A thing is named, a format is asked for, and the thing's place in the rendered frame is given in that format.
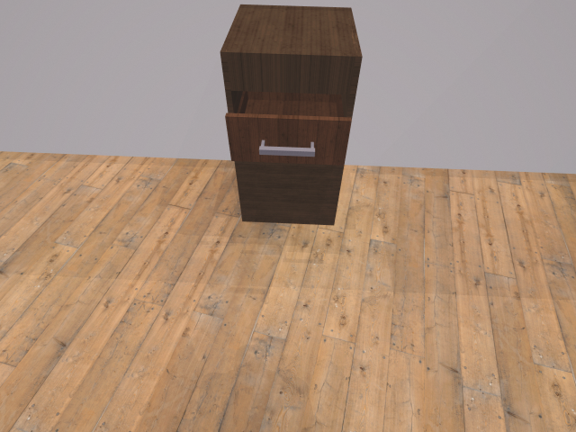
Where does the drawer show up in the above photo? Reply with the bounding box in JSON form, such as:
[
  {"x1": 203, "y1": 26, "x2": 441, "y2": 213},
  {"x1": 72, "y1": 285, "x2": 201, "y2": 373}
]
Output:
[{"x1": 225, "y1": 91, "x2": 352, "y2": 166}]

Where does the cabinet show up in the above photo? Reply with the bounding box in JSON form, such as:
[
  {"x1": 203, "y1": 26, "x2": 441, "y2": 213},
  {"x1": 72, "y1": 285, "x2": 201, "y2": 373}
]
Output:
[{"x1": 220, "y1": 4, "x2": 363, "y2": 225}]

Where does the handle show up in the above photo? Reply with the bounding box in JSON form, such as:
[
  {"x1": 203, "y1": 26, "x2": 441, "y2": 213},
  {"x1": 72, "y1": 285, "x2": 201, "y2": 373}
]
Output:
[{"x1": 259, "y1": 140, "x2": 315, "y2": 157}]

